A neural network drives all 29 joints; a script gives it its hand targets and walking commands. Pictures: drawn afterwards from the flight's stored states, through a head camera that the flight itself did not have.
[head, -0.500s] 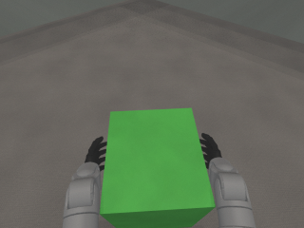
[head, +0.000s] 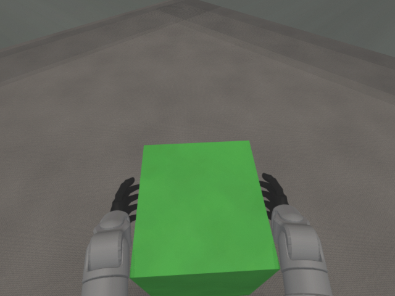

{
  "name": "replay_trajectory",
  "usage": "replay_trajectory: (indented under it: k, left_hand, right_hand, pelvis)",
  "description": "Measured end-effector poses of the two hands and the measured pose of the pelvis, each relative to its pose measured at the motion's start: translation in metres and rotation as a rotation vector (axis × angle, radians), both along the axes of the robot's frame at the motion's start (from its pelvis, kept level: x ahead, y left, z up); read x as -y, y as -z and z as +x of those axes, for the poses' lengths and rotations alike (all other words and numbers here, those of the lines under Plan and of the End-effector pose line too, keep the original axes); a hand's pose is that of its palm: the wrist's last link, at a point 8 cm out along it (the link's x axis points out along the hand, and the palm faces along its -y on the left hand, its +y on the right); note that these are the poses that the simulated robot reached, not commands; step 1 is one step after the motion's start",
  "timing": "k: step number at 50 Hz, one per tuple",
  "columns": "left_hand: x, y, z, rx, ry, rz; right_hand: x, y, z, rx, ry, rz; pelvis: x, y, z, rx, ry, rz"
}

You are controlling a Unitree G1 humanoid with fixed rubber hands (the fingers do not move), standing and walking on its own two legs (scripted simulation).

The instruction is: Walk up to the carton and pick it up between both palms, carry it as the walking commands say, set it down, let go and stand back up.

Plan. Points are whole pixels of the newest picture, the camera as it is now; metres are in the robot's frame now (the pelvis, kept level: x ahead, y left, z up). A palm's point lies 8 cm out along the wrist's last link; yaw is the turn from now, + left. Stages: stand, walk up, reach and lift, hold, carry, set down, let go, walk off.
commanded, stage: hold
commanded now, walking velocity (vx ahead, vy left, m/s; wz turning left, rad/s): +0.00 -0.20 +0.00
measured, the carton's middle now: (200, 225) +0.28 +0.00 -0.04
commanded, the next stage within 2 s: carry in 0.02 s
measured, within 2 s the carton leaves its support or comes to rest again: neither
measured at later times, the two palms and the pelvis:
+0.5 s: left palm (166, 212) +0.26 +0.07 +0.05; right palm (335, 220) +0.23 -0.24 +0.06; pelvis -0.01 -0.06 -0.02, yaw -6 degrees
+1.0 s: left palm (232, 235) +0.21 -0.05 +0.06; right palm out of the picture +0.17 -0.36 +0.06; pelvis -0.06 -0.17 -0.03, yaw -7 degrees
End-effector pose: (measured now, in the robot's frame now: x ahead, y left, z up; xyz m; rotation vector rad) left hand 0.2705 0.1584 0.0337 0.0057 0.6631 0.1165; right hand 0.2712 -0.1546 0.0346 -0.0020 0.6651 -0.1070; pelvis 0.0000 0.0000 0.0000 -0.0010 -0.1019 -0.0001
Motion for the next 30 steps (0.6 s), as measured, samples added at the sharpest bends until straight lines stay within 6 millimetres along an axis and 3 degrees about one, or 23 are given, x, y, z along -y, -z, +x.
replay_trajectory:
  k: [6,12,17,26,30]
  left_hand:
    - [0.009,-0.008,0.016,0.057,0.015,-0.021]
    - [0.047,-0.018,0.028,0.064,0.055,-0.03]
    - [0.078,-0.021,0.017,0.013,0.048,-0.06]
    - [0.094,-0.017,-0.009,-0.035,0.052,-0.09]
    - [0.11,-0.026,-0.017,-0.039,0.044,-0.086]
  right_hand:
    - [0.008,-0.008,0.007,0.055,0.02,-0.015]
    - [0.044,-0.014,0.002,0.062,0.093,0.007]
    - [0.074,-0.02,-0.016,0.016,0.148,0.039]
    - [0.089,-0.03,-0.043,-0.027,0.183,0.032]
    - [0.105,-0.036,-0.05,-0.031,0.177,0.035]
  pelvis:
    - [0.006,0.014,-0.001,-0.095,0.041,0.023]
    - [0.03,0.026,0.0,-0.152,0.079,0.005]
    - [0.043,0.023,-0.003,-0.187,0.07,0.018]
    - [0.062,0.021,-0.015,-0.189,0.116,0.005]
    - [0.079,0.015,-0.02,-0.19,0.129,-0.015]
